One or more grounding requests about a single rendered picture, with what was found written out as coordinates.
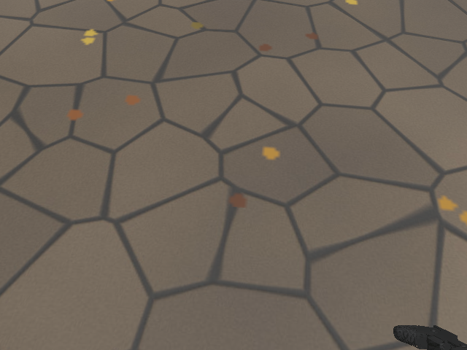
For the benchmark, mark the right robot hand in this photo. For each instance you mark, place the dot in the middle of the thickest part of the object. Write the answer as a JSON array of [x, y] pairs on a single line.
[[430, 338]]

